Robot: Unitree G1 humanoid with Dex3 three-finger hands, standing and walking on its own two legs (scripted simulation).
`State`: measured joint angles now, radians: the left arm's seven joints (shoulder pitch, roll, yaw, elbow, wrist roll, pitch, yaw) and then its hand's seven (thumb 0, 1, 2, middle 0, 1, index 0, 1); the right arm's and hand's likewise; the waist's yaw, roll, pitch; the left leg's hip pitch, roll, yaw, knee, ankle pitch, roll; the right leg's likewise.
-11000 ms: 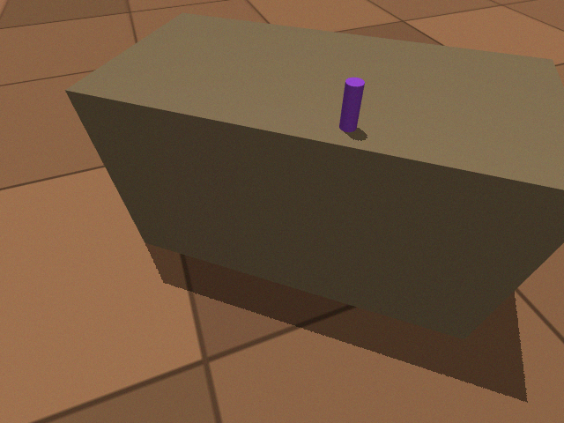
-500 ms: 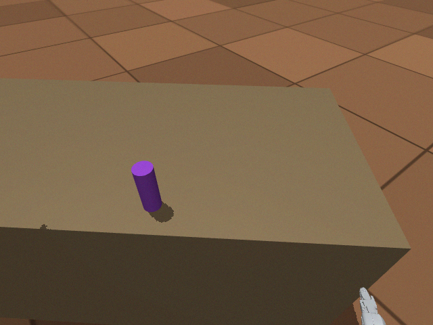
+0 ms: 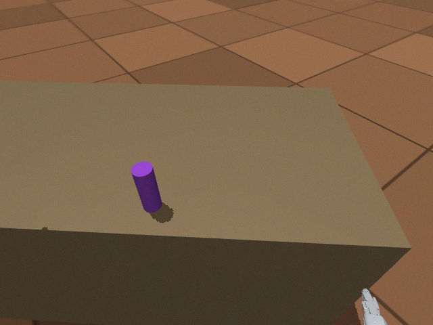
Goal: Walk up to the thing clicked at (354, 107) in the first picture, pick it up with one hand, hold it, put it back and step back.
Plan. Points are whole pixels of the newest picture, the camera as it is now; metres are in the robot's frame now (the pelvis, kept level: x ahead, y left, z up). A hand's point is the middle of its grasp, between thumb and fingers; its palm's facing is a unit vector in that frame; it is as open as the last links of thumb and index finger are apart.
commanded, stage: approach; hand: left
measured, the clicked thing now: (147, 188) +0.40 +0.19 +0.04
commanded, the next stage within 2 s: close in in 0.46 s
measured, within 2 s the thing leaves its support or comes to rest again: neither
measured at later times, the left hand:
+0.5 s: hand (55, 200) +0.32 +0.32 +0.10, palm faces +0.13 -0.99 +0.03, open 17.7 cm
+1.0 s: hand (125, 200) +0.35 +0.21 +0.07, palm faces +0.16 -0.99 +0.02, open 17.4 cm
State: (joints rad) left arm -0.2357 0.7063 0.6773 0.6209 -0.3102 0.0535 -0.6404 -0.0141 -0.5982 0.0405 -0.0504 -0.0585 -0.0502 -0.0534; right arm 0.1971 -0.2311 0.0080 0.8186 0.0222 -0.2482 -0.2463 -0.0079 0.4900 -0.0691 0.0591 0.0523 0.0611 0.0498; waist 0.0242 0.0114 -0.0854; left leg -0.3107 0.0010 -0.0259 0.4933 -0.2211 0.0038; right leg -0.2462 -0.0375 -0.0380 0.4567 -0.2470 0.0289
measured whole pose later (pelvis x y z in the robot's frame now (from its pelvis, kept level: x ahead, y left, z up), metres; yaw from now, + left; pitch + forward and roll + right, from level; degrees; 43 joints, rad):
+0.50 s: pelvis +0.00 +0.00 +0.00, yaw +0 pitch +4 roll -1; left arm -0.29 0.55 0.53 0.70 -0.29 -0.07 -0.53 -0.01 -0.60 0.02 -0.05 -0.06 -0.04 -0.06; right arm 0.19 -0.22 0.00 0.77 0.00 -0.26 -0.21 -0.01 0.52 -0.06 0.06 0.05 0.06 0.05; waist 0.00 -0.01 -0.07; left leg -0.36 0.00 -0.02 0.53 -0.24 0.00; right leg -0.31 -0.04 -0.03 0.51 -0.27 0.03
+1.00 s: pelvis +0.01 +0.00 -0.02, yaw -2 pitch +6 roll -1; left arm -0.17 0.26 0.32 0.43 -0.22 -0.24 -0.14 -0.01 -0.52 0.03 -0.05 -0.05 -0.06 -0.03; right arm 0.26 -0.20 -0.05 0.54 0.01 -0.11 -0.07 -0.01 0.53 -0.05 0.06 0.05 0.06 0.05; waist -0.02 0.01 -0.09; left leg -0.48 0.02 0.00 0.73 -0.35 0.00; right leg -0.43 -0.02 0.00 0.70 -0.37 0.03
